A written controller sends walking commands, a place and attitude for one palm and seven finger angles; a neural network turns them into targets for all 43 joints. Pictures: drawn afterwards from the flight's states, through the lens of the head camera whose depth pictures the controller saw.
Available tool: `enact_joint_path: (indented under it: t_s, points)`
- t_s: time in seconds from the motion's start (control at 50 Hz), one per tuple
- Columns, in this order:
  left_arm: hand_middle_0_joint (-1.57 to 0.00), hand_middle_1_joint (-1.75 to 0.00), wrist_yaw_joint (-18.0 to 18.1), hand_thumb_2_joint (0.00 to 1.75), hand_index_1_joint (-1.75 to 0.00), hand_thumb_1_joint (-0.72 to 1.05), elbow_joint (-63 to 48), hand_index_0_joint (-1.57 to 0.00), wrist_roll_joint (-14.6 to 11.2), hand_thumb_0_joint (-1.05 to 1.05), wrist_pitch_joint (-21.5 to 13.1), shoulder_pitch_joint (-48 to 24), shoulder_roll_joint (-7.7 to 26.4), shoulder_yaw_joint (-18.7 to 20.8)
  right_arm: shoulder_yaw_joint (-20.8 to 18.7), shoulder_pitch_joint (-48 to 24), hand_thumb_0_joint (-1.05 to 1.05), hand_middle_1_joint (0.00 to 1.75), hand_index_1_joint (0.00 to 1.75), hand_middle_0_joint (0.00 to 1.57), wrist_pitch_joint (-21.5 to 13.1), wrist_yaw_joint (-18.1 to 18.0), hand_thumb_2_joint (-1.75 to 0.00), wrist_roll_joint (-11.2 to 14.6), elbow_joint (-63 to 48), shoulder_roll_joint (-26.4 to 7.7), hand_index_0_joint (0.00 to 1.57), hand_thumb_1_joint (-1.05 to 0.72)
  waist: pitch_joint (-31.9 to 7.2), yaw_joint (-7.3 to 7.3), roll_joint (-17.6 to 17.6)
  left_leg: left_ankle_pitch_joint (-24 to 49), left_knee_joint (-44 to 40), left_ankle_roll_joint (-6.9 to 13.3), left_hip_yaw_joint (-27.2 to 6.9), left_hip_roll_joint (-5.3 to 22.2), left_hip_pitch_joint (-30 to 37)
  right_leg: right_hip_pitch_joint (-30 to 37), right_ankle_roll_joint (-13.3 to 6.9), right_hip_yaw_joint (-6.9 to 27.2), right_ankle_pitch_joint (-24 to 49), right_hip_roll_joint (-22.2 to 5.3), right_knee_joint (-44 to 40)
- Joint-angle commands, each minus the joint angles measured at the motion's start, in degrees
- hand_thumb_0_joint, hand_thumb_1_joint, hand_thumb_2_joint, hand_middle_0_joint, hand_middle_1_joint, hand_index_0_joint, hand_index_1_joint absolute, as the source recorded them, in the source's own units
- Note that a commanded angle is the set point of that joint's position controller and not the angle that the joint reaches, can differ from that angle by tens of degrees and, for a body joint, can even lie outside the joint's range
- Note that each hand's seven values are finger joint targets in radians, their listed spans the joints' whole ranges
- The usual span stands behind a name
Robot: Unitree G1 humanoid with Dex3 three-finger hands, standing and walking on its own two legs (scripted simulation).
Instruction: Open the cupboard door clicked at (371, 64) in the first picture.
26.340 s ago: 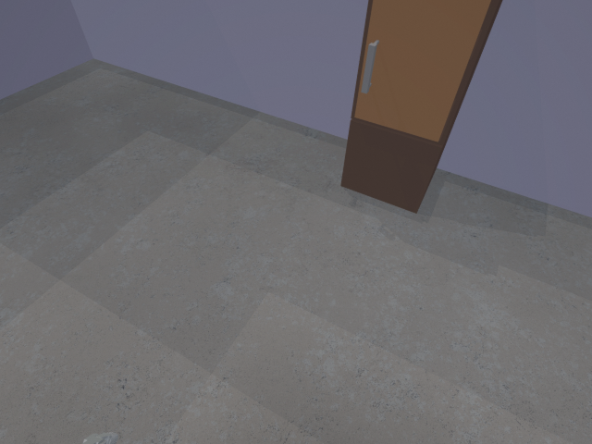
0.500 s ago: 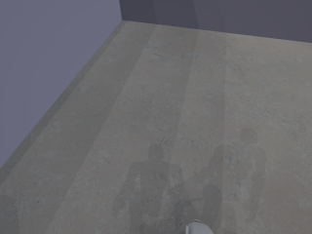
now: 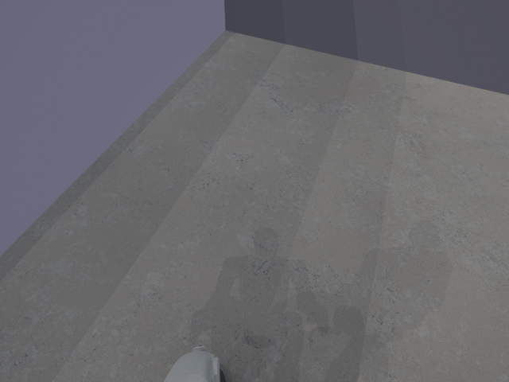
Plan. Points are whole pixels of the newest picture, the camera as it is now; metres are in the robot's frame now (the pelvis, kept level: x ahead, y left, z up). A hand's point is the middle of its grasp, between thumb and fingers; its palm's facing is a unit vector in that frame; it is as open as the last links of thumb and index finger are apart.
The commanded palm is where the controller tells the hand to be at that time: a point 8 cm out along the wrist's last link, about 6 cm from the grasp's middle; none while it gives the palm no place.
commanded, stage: turn to face it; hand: left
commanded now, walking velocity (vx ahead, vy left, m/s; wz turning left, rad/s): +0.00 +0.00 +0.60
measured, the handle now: out of the picture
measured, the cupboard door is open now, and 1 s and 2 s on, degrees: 45 45 45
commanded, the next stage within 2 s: none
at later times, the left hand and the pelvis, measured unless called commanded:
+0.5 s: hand (138, 366) +0.17 +0.21 -0.16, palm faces +0.24 -0.94 -0.25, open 7.4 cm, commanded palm none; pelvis +0.08 -0.03 +0.00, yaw +15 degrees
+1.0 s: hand out of the picture +0.00 +0.14 -0.19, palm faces +0.59 -0.77 -0.24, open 7.4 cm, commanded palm none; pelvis +0.10 -0.05 -0.02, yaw +36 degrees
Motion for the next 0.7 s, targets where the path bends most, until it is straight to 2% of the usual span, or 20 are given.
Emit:
enact_joint_path:
  t_s: [0.0,0.02,0.04,0.06,0.08,0.1,0.12,0.14,0.2,0.34,0.42,0.46,0.5,0.52,0.54,0.56,0.58,0.6,0.64,0.68]
  points:
    - [-0.2,-0.3,0.53,0.9,-0.3,0.9,-4.2,-0.2,-0.16,0.0,0.31,1.4,10.73,2.21,-0.55,3.54,0.0,0.3,0.3,0.2,-0.49,0.51,-0.9,-0.3,-4.09,-4.28,0.2,-0.9,-3.68,-1.38,-6.44,0.12,-7.23,1.92,1.31,-2.69,8.72,1.14,-2.97,4.2,53.66,-16.42,5.37]
    - [-0.2,-0.3,0.52,0.9,-0.3,0.9,-4.82,-0.2,-0.28,0.0,0.58,0.6,11.6,2.56,-1.13,7.29,0.0,0.3,0.3,0.2,-0.57,0.37,-0.9,-0.59,-3.82,-6.19,0.2,-0.9,-6.05,-3.78,-5.21,3.32,-11.29,2.65,1.02,-3.86,14.86,-0.32,-1.73,3.2,51.28,-15.75,13.03]
    - [-0.2,-0.3,0.38,0.9,-0.3,0.9,-5.65,-0.2,-0.59,0.0,0.93,0.89,11.31,2.51,-2.08,12.46,0.0,0.3,0.3,0.2,-0.79,0.19,-0.9,-1.08,-3.3,-9.78,0.2,-0.9,-10.63,-5.87,2.46,19.32,-15.64,5.0,-4.09,-0.41,26.17,-7.36,0.99,2.41,38.73,-12.57,25.79]
    - [-0.2,-0.3,-0.13,0.9,-0.3,0.9,-8.22,-0.2,-1.83,0.0,1.5,1.74,7.74,2.08,-3.57,15.91,0.0,0.3,0.3,0.2,-1.25,-0.34,-0.9,-1.33,-3.64,-16.99,0.2,-0.9,-14.86,-6.38,20.68,48.32,-19.42,15.09,-30.33,18.52,36.13,-24.78,5.57,3.88,-11.84,-1.98,44.35]
    - [-0.2,-0.3,0.59,0.9,-0.3,0.9,-10.59,-0.2,-0.98,0.0,2.24,-1.02,8.59,1.73,-3.33,17.2,0.0,0.3,0.3,0.2,-0.79,-0.77,-0.9,-0.23,-2.97,-18.63,0.2,-0.9,-16.97,-6.39,13.11,41.76,-21.98,18.6,-35.3,22.46,33.37,-25.59,4.21,14.99,-19.03,-0.3,51.14]
    - [-0.2,-0.3,0.65,0.9,-0.3,0.9,-11.28,-0.2,-0.94,0.0,2.59,-1.91,7.47,1.89,-3.61,12.97,0.0,0.3,0.3,0.2,-1.07,-1.62,-0.9,-0.1,-4.88,-18.86,0.2,-0.9,-15.11,-4.32,10.19,30.27,-24.42,18.13,-37.19,22.34,30.42,-31.47,4.77,18.03,-14.38,-1.13,54.03]
    - [-0.2,-0.3,0.72,0.9,-0.3,0.9,-10.31,-0.2,-0.59,0.0,2.75,-2.79,7.15,2.08,-3.22,8.89,0.0,0.3,0.3,0.2,-1.14,-1.97,-0.9,-0.27,-6.12,-17.05,0.2,-0.9,-13.22,-3.14,12.14,20.75,-26.57,15.63,-34.31,19.21,25.45,-32.09,5.14,19.53,-10.48,-2.19,53.98]
    - [-0.2,-0.3,0.24,0.9,-0.3,0.9,-9.64,-0.2,-0.26,0.0,3.15,-2.49,7.94,2.41,-2.57,4.59,0.0,0.3,0.3,0.2,-1.36,-2.07,-0.9,-0.29,-7.59,-14.68,0.2,-0.9,-10.31,-1.14,10.61,15.38,-27.65,13.19,-29.04,15.47,20.85,-31.27,5.47,19.84,-6.35,-2.97,51.94]
    - [-0.2,-0.3,-0.32,0.9,-0.3,0.9,-8.13,-0.2,-0.01,0.0,4.3,1.06,6.96,2.63,-2.1,1.17,0.0,0.3,0.3,0.2,-2.0,-1.96,-0.9,-0.36,-8.55,-13.37,0.2,-0.9,-10.29,1.6,6.88,14.1,-28.07,10.67,-21.25,10.18,16.98,-27.12,5.95,18.76,-1.52,-2.29,45.05]
    - [-0.2,-0.3,-0.3,0.9,-0.3,0.9,-11.61,-0.2,0.0,0.0,4.76,-3.83,7.28,2.25,-3.4,3.61,0.0,0.3,0.3,0.2,-1.17,-1.37,-0.9,-0.36,-7.9,-14.59,0.2,-0.9,-10.21,0.35,8.34,9.03,-28.18,10.77,-25.17,7.98,19.08,-26.87,6.61,18.17,-1.29,0.15,32.87]
    - [-0.2,-0.3,0.01,0.9,-0.3,0.9,-13.41,-0.2,-0.47,0.0,4.6,-6.02,7.43,1.92,-4.28,3.91,0.0,0.3,0.3,0.2,-0.25,-1.2,-0.9,-0.66,-8.05,-14.8,0.2,-0.9,-9.95,-0.4,10.62,9.69,-26.41,10.61,-28.66,7.06,17.02,-20.44,5.56,17.31,-4.31,2.82,21.64]
    - [-0.2,-0.3,0.13,0.9,-0.3,0.9,-13.27,-0.2,-0.72,0.0,4.39,-4.19,7.68,1.99,-4.62,3.08,0.0,0.3,0.3,0.2,0.18,-1.22,-0.9,-0.64,-8.44,-14.72,0.2,-0.9,-10.36,0.21,12.21,11.35,-25.25,9.93,-30.33,5.99,15.34,-15.17,4.8,16.98,-3.68,4.47,15.24]
    - [-0.2,-0.3,0.47,0.9,-0.3,0.9,-12.09,-0.2,-0.9,0.0,3.94,0.92,9.05,2.51,-4.67,0.69,0.0,0.3,0.3,0.2,0.58,-1.19,-0.9,-0.13,-9.41,-13.72,0.2,-0.9,-10.92,2.96,10.1,6.93,-21.9,7.54,-29.64,3.31,8.75,-4.06,3.95,16.97,3.74,4.19,2.67]
    - [-0.2,-0.3,0.85,0.9,-0.3,0.9,-11.78,-0.2,-0.41,0.0,3.45,3.51,12.36,3.23,-4.32,0.46,0.0,0.3,0.3,0.2,0.71,-0.87,-0.9,0.37,-10.04,-11.04,0.2,-0.9,-11.48,4.3,1.08,-2.07,-14.52,4.11,-25.3,-1.19,0.28,4.48,1.4,24.74,1.44,-3.92,-6.74]
    - [-0.2,-0.3,1.23,0.9,-0.3,0.9,-12.56,-0.2,0.54,0.0,3.05,3.2,17.57,4.0,-3.91,0.64,0.0,0.3,0.3,0.2,0.53,-0.56,-0.9,0.61,-11.24,-7.46,0.2,-0.9,-9.63,4.66,-15.97,-17.0,0.84,-1.51,-11.51,-9.97,-8.86,5.63,-5.35,41.89,3.76,-21.37,-12.54]
    - [-0.2,-0.3,1.33,0.9,-0.3,0.9,-13.32,-0.2,0.12,0.0,3.21,-0.13,16.98,3.19,-4.28,0.91,0.0,0.3,0.3,0.2,0.64,-0.31,-0.9,-0.38,-10.86,-10.34,0.2,-0.9,-7.62,3.24,-12.38,-20.42,14.5,-0.95,-12.07,-6.82,-6.35,-3.26,-8.68,39.44,9.97,-25.83,-11.15]
    - [-0.2,-0.3,1.51,0.9,-0.3,0.9,-13.5,-0.2,-0.2,0.0,2.97,-2.87,13.82,2.68,-4.31,0.24,0.0,0.3,0.3,0.2,1.42,-0.27,-0.9,-0.43,-9.43,-9.78,0.2,-0.9,-5.74,1.59,-11.72,-17.15,21.48,-1.21,-12.76,-5.04,-5.5,-6.39,-8.01,36.04,15.96,-21.04,-9.22]
    - [-0.2,-0.3,1.35,0.9,-0.3,0.9,-13.74,-0.2,-0.39,0.0,2.87,-5.3,11.84,1.93,-4.08,1.03,0.0,0.3,0.3,0.2,1.87,0.1,-0.9,-0.3,-8.29,-9.13,0.2,-0.9,-3.64,-0.09,-10.04,-12.88,24.82,-1.87,-11.67,-3.67,-5.68,-6.84,-6.76,28.46,22.46,-17.05,-6.94]
    - [-0.2,-0.3,1.24,0.9,-0.3,0.9,-13.39,-0.2,-0.36,0.0,2.61,-5.24,10.02,1.61,-3.43,1.74,0.0,0.3,0.3,0.2,2.16,0.64,-0.9,0.03,-7.7,-7.83,0.2,-0.9,-3.88,-0.59,-10.38,-9.37,23.44,-2.69,-9.35,-2.89,-4.79,-4.61,-4.76,19.77,33.14,-13.4,-4.2]
    - [-0.2,-0.3,1.31,0.9,-0.3,0.9,-12.55,-0.2,-0.3,0.0,2.39,-1.91,10.72,1.96,-2.95,-0.52,0.0,0.3,0.3,0.2,2.24,0.72,-0.9,0.11,-7.86,-7.33,0.2,-0.9,-4.89,0.99,-9.11,-10.02,17.36,-3.34,-7.3,-2.49,-3.61,-0.21,-4.49,17.43,38.63,-13.75,-2.8]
